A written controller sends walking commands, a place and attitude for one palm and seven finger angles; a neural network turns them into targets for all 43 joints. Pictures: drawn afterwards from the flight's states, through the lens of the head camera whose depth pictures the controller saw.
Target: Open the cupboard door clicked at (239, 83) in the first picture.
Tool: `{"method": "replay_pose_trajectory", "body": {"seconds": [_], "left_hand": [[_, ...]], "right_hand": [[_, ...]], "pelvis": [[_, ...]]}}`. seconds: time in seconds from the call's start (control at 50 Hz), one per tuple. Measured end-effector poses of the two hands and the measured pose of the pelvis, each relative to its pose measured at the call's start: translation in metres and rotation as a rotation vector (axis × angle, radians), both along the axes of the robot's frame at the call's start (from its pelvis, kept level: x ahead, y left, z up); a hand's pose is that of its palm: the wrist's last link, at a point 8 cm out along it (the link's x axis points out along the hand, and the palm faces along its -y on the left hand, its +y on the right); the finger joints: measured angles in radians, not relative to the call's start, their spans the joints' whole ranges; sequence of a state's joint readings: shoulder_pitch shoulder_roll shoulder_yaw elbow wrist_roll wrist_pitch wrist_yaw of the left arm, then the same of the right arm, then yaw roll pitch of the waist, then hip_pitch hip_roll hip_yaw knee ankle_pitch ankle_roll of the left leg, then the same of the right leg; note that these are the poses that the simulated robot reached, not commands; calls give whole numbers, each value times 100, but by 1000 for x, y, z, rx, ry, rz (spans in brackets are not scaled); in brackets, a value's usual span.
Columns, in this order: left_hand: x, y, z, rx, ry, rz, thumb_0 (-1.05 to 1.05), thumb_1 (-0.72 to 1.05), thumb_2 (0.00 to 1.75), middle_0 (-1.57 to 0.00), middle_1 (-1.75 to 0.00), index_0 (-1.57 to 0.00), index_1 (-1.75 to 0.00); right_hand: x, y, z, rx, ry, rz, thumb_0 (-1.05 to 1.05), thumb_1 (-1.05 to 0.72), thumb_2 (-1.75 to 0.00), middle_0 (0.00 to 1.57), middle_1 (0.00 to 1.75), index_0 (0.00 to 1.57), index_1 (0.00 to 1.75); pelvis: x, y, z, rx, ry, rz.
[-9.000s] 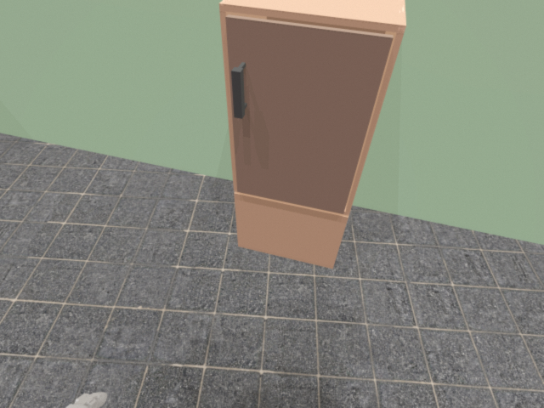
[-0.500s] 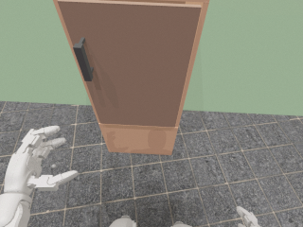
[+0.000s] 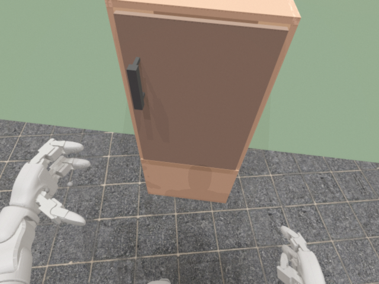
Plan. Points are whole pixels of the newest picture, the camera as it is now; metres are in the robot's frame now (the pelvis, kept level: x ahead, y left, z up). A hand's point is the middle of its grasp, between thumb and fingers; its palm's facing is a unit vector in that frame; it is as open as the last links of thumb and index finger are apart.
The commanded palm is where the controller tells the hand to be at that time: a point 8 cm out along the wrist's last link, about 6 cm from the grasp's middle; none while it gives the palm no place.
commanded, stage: raise the hand with hooked fingers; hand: left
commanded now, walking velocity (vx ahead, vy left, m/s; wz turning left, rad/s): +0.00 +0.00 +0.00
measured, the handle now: (138, 83) +0.59 +0.20 +0.07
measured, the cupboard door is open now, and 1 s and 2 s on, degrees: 0 0 0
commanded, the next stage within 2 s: move the hooked fingers beside the handle in 0.64 s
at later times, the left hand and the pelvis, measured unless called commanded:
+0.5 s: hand (65, 176) +0.28 +0.27 +0.09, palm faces +0.01 -1.00 -0.06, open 14.0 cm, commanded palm +0.25 +0.31 +0.09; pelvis -0.01 -0.01 +0.01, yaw +0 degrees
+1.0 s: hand (80, 157) +0.32 +0.25 +0.09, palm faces +0.03 -1.00 -0.04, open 14.0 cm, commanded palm +0.30 +0.30 +0.09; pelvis -0.01 -0.04 +0.00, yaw +0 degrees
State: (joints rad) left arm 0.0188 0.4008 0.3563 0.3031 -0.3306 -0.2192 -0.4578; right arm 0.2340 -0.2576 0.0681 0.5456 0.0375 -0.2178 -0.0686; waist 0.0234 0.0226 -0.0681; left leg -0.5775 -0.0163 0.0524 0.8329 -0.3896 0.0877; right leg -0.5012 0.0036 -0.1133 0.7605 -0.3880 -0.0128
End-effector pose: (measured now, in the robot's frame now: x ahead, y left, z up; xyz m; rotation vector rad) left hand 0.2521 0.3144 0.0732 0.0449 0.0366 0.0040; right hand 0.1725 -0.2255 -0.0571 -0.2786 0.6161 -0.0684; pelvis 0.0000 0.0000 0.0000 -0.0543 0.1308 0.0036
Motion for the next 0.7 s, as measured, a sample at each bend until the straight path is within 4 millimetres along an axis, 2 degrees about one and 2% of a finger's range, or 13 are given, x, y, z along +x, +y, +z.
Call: {"method": "replay_pose_trajectory", "body": {"seconds": [0.1,0.22,0.38,0.44,0.58,0.7], "left_hand": [[8,17,16,11,-57,25,-1,-49,30,-30,-119,-30,-119],[18,27,27,10,-41,-1,-1,-50,30,-30,-120,-30,-119],[15,14,12,-22,4,-26,-1,-50,30,-30,-120,-30,-119],[11,8,11,-7,-14,-10,-1,-50,30,-30,-120,-30,-119],[6,2,22,11,-54,9,-1,-50,30,-30,-120,-30,-120],[6,-6,20,-3,-12,-3,-1,-50,30,-30,-120,-30,-120]], "right_hand": [[-10,1,-2,-14,47,2,2,-90,-90,21,30,20,30],[-29,-9,-4,-29,91,-34,2,-90,-90,21,30,20,30],[-47,-26,-1,-48,106,-67,2,-90,-90,20,30,20,30],[-50,-31,0,-54,105,-67,2,-90,-90,20,30,20,30],[-48,-36,-2,-38,89,-65,2,-90,-90,20,30,20,30],[-41,-40,-4,-16,66,-61,2,-90,-90,20,30,20,30]], "pelvis": [[-1,2,3,-2,-10,4],[-2,4,6,0,-17,4],[-7,0,7,8,-18,-7],[-8,-4,7,10,-22,-8],[-10,-13,7,14,-34,-2],[-11,-22,7,18,-31,-1]]}}
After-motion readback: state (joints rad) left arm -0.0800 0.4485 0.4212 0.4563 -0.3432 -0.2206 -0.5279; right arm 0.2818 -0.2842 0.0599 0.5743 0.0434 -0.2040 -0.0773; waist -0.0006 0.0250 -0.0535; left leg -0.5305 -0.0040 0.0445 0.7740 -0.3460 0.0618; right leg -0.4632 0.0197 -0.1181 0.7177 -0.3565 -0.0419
